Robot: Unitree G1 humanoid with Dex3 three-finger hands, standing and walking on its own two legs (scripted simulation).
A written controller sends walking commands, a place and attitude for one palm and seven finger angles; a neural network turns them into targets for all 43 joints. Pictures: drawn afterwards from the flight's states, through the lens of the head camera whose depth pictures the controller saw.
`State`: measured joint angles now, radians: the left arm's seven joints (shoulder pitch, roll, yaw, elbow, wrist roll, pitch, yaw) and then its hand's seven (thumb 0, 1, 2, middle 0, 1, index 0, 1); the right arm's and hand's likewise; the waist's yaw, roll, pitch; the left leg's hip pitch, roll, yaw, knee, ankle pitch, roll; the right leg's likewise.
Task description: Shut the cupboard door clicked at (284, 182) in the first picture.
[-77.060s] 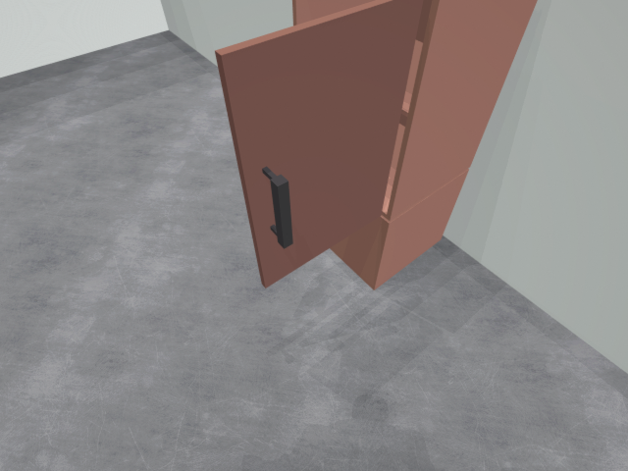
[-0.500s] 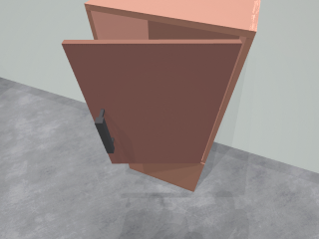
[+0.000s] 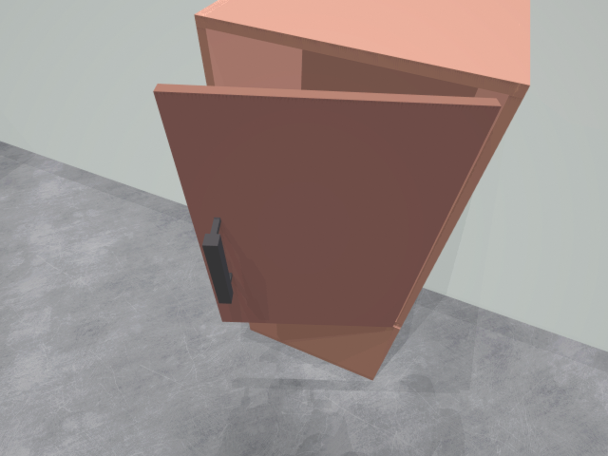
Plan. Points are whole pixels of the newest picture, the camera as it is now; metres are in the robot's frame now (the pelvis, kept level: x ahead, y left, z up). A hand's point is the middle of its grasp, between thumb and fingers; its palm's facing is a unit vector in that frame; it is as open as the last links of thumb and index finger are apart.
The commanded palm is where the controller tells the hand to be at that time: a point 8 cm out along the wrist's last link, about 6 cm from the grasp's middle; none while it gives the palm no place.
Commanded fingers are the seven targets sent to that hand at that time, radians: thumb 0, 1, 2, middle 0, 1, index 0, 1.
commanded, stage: raise the hand and make a fist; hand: left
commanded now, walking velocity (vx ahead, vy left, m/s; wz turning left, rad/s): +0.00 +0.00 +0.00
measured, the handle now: (221, 262) +0.43 +0.17 -0.06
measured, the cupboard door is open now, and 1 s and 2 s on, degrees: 21 21 21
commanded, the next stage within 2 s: bring the fist close to the handle in 2.00 s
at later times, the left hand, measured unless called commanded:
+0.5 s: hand out of the picture +0.13 +0.16 -0.09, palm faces +0.08 -1.00 +0.03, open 6.2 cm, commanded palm +0.11 +0.22 -0.07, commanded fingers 0.00 0.90 0.90 -0.58 -0.72 -0.58 -0.72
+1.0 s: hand (164, 419) +0.17 +0.19 -0.05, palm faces +0.15 -0.99 -0.05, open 3.9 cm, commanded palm +0.14 +0.23 -0.06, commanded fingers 0.00 0.90 0.90 -1.04 -1.22 -1.04 -1.22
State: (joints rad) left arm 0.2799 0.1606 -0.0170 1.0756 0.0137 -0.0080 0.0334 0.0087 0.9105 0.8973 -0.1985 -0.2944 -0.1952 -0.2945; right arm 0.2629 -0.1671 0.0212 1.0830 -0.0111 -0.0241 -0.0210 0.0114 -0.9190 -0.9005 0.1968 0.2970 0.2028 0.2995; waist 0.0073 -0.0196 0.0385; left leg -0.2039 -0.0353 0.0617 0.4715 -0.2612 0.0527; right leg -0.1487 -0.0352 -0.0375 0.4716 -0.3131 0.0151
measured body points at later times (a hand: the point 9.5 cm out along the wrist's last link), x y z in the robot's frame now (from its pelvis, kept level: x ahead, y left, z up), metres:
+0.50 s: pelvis -0.03 -0.03 -0.09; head +0.01 +0.00 +0.36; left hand +0.12 +0.21 -0.09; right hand +0.20 -0.27 -0.13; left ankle +0.00 +0.08 -0.74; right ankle +0.01 -0.10 -0.74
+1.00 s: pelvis -0.02 -0.01 -0.10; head +0.05 -0.01 +0.34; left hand +0.16 +0.25 -0.04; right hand +0.15 -0.24 -0.19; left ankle +0.00 +0.08 -0.74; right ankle +0.01 -0.10 -0.74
